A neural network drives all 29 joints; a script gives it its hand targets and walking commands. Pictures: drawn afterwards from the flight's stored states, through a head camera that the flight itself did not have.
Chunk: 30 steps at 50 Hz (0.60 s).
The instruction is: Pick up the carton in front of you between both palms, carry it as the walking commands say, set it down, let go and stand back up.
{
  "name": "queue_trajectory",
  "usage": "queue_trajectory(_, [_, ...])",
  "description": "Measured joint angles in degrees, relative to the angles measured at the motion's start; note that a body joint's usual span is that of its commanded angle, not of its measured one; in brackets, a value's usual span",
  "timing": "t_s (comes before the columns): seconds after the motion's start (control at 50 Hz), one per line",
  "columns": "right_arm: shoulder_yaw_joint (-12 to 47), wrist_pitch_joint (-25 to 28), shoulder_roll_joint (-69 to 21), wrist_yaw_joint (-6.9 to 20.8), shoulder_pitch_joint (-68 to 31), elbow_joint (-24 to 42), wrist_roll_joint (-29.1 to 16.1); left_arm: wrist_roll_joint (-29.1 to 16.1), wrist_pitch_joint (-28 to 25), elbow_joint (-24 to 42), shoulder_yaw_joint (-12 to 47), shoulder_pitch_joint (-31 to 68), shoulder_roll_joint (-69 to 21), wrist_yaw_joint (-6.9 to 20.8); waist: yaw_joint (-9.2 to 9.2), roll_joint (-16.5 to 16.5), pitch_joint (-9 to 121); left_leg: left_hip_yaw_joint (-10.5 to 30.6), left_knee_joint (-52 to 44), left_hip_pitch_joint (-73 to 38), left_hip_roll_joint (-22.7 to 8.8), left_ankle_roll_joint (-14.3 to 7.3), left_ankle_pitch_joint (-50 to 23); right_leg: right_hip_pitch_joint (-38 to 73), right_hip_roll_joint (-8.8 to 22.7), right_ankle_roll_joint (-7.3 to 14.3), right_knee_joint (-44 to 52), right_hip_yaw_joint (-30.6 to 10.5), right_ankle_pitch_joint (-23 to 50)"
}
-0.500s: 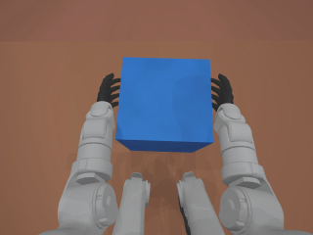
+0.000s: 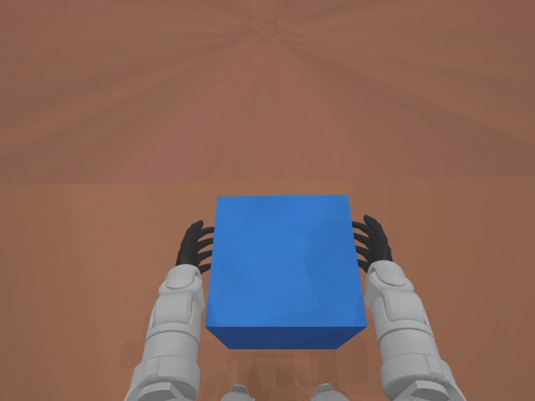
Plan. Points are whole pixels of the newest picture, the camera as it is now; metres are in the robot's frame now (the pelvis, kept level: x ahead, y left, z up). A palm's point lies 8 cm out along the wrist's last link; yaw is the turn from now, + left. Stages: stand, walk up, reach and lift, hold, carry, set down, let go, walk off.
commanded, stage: reach and lift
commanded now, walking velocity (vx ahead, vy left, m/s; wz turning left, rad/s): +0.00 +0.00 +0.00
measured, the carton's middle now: (282, 279) +0.35 +0.00 -0.10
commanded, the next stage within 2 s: hold in 1.42 s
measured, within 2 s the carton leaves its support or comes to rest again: neither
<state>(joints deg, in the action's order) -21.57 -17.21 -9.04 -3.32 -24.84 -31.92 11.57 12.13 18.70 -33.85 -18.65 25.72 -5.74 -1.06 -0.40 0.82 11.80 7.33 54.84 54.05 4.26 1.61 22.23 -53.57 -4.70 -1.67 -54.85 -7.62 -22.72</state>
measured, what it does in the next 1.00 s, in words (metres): rises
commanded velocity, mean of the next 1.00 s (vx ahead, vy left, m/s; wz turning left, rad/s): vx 0.00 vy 0.00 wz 0.00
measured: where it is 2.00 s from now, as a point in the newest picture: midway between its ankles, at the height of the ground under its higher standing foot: outside the picture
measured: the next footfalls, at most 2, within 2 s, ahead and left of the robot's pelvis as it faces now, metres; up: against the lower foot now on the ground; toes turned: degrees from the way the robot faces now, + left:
none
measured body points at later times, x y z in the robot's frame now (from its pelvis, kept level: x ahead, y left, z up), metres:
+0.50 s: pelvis +0.02 +0.00 +0.07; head -0.02 +0.00 +0.52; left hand +0.32 +0.15 +0.08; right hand +0.32 -0.15 +0.09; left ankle +0.03 +0.13 -0.67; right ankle +0.03 -0.13 -0.67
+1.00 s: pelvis +0.02 +0.00 +0.07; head -0.01 +0.00 +0.52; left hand +0.32 +0.15 +0.09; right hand +0.33 -0.15 +0.10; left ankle +0.03 +0.13 -0.67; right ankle +0.03 -0.13 -0.67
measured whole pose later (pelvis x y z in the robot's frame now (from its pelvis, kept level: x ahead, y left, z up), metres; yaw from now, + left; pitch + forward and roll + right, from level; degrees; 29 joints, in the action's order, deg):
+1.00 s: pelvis +0.02 +0.00 +0.07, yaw +0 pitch -4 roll +0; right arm -17.1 -35.5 -9.6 0.8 -18.4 -20.7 17.4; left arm 17.2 37.0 -19.8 -15.7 17.2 -9.2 0.7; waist 0.1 0.3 0.3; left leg 7.4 23.0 7.7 2.2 0.7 11.5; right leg -7.5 -2.3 -0.8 -23.2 -8.3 -11.9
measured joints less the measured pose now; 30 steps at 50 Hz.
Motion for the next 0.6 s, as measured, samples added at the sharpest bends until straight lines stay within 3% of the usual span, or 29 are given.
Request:
queue_trajectory(0.18, [2.9, -3.2, -0.5, 0.5, 6.7, 3.8, 0.4, -0.2, 3.0, 4.4, 1.9, -7.3, -1.4, 0.0, 0.32, -0.2, -2.4, 0.4, -14.2, -18.6, -0.8, -0.4, -4.2, 18.4, 0.9, 0.6, 14.0, -0.6, 4.2])
queue_trajectory(0.36, [6.4, -10.9, 0.5, 1.8, 10.3, 8.8, 0.9, 0.6, 10.7, 11.3, 4.6, -12.2, -2.7, -0.6, 0.47, -0.5, -5.1, 0.7, -26.3, -36.2, -1.6, -0.7, -8.2, 36.0, 1.8, 0.9, 26.0, -0.9, 8.1])
queue_trajectory(0.48, [5.7, -15.5, 0.1, 2.8, 8.9, 8.6, 3.8, 3.2, 15.5, 11.3, 4.0, -10.9, -2.9, 0.6, 0.54, -0.5, -7.1, 0.6, -29.7, -42.7, -1.9, -0.7, -9.6, 42.4, 1.9, 1.1, 29.2, -0.9, 9.5])
queue_trajectory(0.6, [3.5, -16.8, -0.5, 3.6, 6.5, 7.8, 5.8, 5.1, 16.7, 10.5, 1.8, -8.4, -3.5, 1.5, 0.70, -0.5, -9.7, 0.5, -29.1, -43.7, -1.9, -0.6, -9.8, 43.3, 2.0, 1.0, 28.6, -0.8, 9.7])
